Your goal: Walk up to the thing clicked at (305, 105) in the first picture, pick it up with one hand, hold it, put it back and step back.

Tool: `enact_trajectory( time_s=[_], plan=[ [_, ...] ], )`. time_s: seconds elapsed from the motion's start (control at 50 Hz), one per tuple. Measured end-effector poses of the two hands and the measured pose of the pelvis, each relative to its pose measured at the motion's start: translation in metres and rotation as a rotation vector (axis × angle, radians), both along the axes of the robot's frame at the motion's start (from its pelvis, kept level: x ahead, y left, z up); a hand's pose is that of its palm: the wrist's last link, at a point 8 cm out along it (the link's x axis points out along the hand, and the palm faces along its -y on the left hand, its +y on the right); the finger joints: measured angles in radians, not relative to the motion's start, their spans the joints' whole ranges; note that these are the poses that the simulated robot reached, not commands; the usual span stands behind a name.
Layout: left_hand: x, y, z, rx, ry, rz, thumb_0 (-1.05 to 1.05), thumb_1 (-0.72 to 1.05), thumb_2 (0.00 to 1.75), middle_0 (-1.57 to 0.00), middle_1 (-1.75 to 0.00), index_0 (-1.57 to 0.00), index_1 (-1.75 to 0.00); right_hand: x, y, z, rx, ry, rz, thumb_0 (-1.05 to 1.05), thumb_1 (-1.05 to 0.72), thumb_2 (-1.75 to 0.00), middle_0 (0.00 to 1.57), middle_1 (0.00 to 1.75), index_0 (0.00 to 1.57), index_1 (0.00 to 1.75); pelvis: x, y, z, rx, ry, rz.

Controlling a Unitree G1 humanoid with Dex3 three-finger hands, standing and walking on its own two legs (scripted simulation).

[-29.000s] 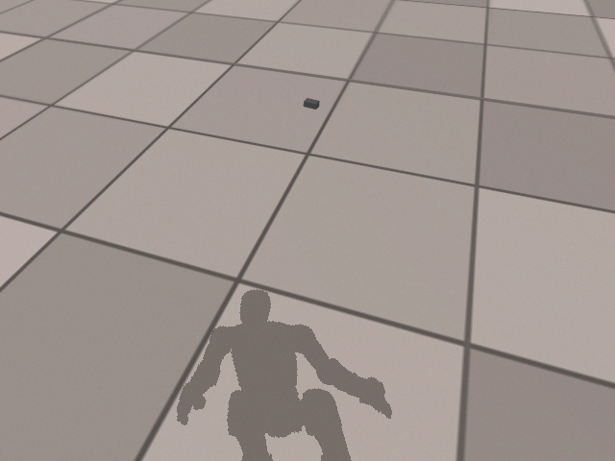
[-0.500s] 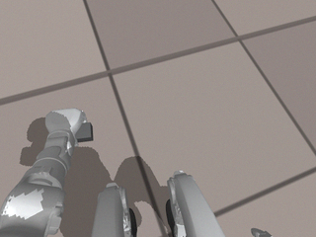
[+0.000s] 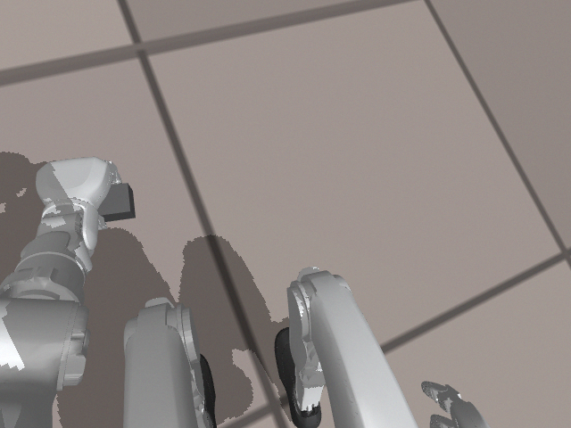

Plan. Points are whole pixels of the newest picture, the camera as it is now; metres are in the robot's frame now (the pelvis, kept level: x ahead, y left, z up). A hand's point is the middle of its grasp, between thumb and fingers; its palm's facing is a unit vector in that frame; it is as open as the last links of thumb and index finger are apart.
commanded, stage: crouch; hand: left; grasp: from above
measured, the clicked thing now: (102, 204) +0.48 +0.20 -0.21
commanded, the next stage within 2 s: lower in 0.70 s
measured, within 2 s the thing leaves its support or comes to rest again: neither
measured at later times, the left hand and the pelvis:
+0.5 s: hand (105, 209) +0.48 +0.21 -0.24, palm faces -0.44 -0.04 -0.90, open 7.5 cm; pelvis -0.01 -0.01 -0.06, yaw -2 degrees
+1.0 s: hand (107, 213) +0.48 +0.22 -0.29, palm faces -0.46 -0.04 -0.89, open 7.5 cm; pelvis -0.01 +0.00 -0.10, yaw -4 degrees
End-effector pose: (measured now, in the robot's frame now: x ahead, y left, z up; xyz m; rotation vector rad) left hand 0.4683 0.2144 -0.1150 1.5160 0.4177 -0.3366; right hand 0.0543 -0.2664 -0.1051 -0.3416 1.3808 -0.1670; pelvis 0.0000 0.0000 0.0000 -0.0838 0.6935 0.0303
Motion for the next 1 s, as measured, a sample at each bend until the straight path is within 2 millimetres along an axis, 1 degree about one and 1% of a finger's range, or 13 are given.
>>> enact_trajectory(
  time_s=[0.1,0.26,0.36,0.48,0.68,0.9,1.0],
  plan=[
    [0.004,-0.004,-0.019,-0.006,0.000,-0.017,-0.01,0.34,0.19,-0.96,-0.20,-0.97,-0.19,-0.008,0.000,-0.012,0.007,0.028,0.004,0.00,-0.91,-0.90,0.20,0.29,0.20,0.30,0.000,0.001,-0.014,-0.004,0.003,-0.004],
    [0.011,-0.006,-0.045,0.004,-0.019,-0.020,-0.01,0.34,0.19,-0.96,-0.20,-0.97,-0.19,-0.033,-0.002,-0.033,0.031,0.089,-0.002,0.00,-0.91,-0.90,0.20,0.29,0.20,0.30,-0.004,-0.001,-0.037,-0.001,-0.005,-0.012],
    [0.013,-0.007,-0.058,0.008,-0.024,-0.006,-0.01,0.35,0.18,-0.95,-0.20,-0.97,-0.19,-0.047,-0.003,-0.044,0.045,0.120,-0.004,0.00,-0.91,-0.90,0.20,0.30,0.20,0.30,-0.007,-0.003,-0.050,-0.001,-0.017,-0.018],
    [0.016,-0.004,-0.069,0.002,-0.021,0.016,-0.01,0.35,0.17,-0.95,-0.20,-0.97,-0.19,-0.058,-0.005,-0.053,0.044,0.133,-0.003,0.00,-0.91,-0.90,0.20,0.30,0.20,0.30,-0.010,-0.006,-0.063,-0.005,-0.036,-0.026],
    [0.019,0.003,-0.085,0.010,-0.012,0.011,-0.01,0.36,0.15,-0.96,-0.20,-0.98,-0.18,-0.062,-0.007,-0.061,0.023,0.139,0.014,0.00,-0.91,-0.90,0.20,0.30,0.20,0.30,-0.011,-0.005,-0.078,-0.021,-0.055,-0.034],
    [0.022,0.004,-0.101,0.007,-0.019,0.000,-0.01,0.35,0.15,-0.97,-0.18,-0.99,-0.16,-0.062,-0.005,-0.068,0.016,0.144,0.030,0.00,-0.91,-0.90,0.20,0.30,0.20,0.30,-0.010,-0.002,-0.090,-0.034,-0.057,-0.037],
    [0.023,0.005,-0.113,0.004,0.001,0.016,-0.01,0.35,0.15,-0.97,-0.18,-1.00,-0.16,-0.062,-0.004,-0.071,0.017,0.144,0.040,0.00,-0.91,-0.90,0.20,0.30,0.20,0.30,-0.010,-0.002,-0.096,-0.039,-0.061,-0.040]
  ],
)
